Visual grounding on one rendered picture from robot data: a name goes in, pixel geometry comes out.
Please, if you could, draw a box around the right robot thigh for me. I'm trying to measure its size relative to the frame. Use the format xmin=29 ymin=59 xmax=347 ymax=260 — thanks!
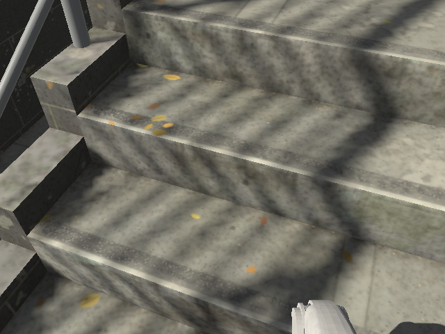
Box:
xmin=291 ymin=300 xmax=356 ymax=334

